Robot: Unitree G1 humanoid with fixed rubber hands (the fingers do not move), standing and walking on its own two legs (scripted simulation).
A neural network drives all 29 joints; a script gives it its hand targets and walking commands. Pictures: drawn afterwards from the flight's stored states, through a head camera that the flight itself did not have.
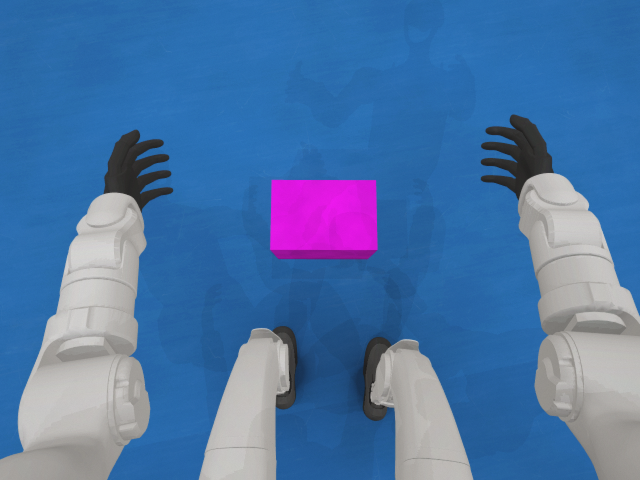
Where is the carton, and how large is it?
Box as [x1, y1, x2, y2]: [270, 180, 377, 258]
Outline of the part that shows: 272,180 270,249 278,258 367,258 377,249 375,180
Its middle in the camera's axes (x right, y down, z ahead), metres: +0.01 -0.06 +0.98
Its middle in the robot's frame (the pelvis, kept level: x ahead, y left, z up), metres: +0.50 +0.04 -0.58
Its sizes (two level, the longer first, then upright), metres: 0.244 0.165 0.182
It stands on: the floor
